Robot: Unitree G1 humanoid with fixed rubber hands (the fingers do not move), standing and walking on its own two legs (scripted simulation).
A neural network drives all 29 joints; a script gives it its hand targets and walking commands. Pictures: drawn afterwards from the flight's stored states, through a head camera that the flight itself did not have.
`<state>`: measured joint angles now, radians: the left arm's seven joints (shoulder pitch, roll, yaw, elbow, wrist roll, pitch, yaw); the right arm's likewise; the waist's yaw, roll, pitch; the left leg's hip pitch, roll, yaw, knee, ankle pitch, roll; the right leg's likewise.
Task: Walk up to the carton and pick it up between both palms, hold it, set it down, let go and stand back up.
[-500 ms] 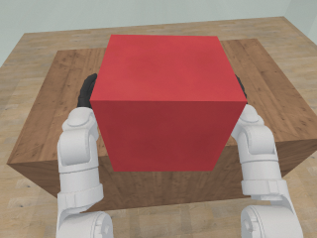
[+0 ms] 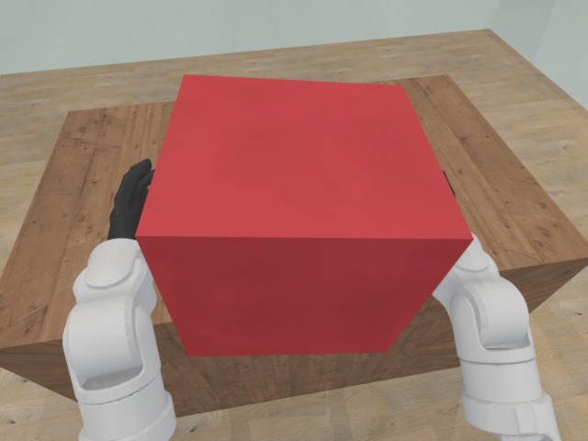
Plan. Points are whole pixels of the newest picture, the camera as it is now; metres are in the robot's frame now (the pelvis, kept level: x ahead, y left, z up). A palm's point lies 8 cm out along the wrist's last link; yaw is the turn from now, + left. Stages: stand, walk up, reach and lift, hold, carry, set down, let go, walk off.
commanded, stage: hold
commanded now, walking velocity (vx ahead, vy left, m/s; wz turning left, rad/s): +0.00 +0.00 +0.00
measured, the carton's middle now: (293, 224) +0.34 -0.01 +0.14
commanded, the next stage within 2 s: none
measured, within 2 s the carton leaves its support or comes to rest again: neither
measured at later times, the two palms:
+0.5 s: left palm (125, 266) +0.27 +0.16 +0.17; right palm (444, 246) +0.29 -0.18 +0.14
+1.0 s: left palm (139, 238) +0.32 +0.16 +0.16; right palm (429, 214) +0.34 -0.18 +0.14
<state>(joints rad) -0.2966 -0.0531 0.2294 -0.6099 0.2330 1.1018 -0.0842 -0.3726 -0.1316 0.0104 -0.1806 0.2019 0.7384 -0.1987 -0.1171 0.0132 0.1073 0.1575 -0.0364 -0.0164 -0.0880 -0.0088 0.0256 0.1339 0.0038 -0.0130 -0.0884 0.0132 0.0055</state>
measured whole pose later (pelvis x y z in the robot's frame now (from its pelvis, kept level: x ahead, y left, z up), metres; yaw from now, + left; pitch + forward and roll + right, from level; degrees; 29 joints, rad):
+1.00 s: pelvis -0.02 -0.01 +0.00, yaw +0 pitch +5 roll +0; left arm -0.41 -0.04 0.28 -0.31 0.20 0.92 -0.05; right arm -0.52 -0.13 -0.02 0.08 0.13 0.64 -0.16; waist -0.07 0.02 -0.03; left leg -0.05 -0.03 -0.02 -0.09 0.05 0.02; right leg -0.09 0.01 -0.02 -0.07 0.06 -0.01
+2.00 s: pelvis -0.08 +0.00 +0.00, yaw +0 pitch +2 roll +0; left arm -0.57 -0.03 0.29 -0.09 0.24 0.86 -0.05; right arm -0.65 -0.09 -0.14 0.26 0.04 0.60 -0.09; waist -0.02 0.01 0.00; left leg -0.09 -0.04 0.00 -0.02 0.08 0.03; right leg -0.17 0.00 0.00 0.09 0.04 0.00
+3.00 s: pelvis -0.03 +0.01 +0.00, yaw -1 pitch -10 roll +0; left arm -0.27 -0.07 0.21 -0.59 0.23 1.10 -0.07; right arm -0.33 -0.16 0.02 -0.19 0.18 0.75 -0.18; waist -0.09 0.02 0.16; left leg 0.23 -0.04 0.01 -0.09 0.02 0.04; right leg 0.20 0.00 0.01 -0.08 0.05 0.01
